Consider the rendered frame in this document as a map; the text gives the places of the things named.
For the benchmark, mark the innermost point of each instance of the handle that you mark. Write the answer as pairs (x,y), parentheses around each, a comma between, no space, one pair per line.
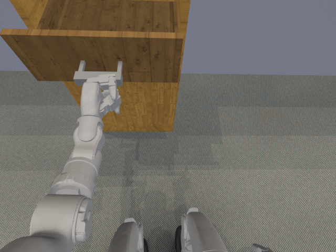
(81,76)

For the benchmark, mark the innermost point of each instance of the robot left forearm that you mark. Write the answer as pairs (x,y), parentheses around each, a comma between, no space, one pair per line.
(82,167)

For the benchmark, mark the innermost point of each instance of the robot thigh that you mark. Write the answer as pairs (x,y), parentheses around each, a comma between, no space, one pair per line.
(127,238)
(203,236)

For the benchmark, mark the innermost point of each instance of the drawer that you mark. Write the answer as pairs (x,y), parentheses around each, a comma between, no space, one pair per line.
(142,34)

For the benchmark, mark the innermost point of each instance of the robot left upper arm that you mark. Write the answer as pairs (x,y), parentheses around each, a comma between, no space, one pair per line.
(60,223)

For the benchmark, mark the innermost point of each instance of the robot right thigh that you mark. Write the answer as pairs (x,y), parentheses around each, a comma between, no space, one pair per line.
(203,236)

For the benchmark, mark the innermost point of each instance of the robot left hand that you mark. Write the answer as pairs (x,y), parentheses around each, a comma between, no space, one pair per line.
(92,97)

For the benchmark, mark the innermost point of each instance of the robot left thigh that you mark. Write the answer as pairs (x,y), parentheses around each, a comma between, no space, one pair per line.
(127,238)

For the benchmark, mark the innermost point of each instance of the cabinet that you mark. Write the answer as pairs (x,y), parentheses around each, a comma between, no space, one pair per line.
(146,106)

